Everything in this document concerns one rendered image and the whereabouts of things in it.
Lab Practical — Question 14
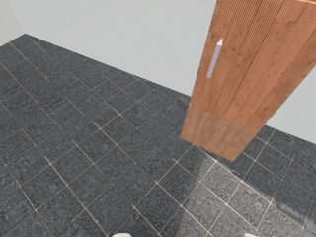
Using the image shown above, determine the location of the handle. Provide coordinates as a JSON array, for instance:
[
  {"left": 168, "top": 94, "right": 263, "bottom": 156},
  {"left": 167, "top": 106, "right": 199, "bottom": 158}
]
[{"left": 206, "top": 38, "right": 224, "bottom": 78}]

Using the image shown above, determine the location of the cupboard door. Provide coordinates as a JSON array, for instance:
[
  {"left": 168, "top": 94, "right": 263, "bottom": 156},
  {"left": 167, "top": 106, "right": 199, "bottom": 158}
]
[{"left": 192, "top": 0, "right": 316, "bottom": 129}]

